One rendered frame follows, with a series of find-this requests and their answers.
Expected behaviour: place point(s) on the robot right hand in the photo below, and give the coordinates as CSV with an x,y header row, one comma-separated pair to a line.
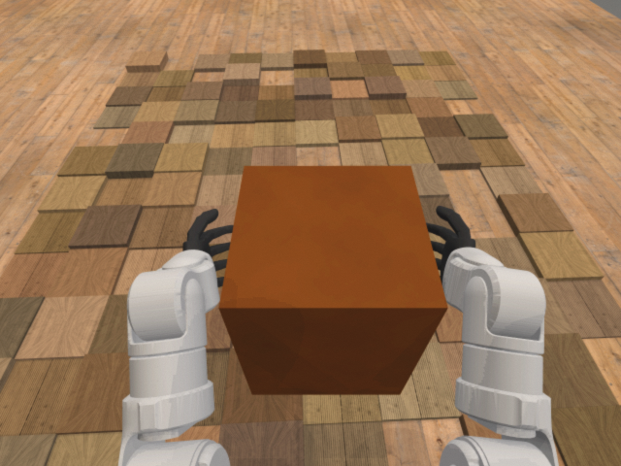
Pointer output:
x,y
460,239

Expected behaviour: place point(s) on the robot right forearm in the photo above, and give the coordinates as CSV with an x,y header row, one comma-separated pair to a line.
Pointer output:
x,y
503,331

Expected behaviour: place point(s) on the carton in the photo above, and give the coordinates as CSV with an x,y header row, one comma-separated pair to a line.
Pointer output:
x,y
331,285

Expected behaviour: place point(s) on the right robot upper arm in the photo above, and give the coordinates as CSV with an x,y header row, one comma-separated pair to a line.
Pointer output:
x,y
480,451

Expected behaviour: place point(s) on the robot left forearm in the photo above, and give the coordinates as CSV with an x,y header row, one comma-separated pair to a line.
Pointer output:
x,y
167,334

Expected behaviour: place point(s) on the left robot upper arm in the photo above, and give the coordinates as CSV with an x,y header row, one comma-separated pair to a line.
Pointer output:
x,y
204,452

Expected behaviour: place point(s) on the robot left hand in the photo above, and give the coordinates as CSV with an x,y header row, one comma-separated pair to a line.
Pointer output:
x,y
197,239

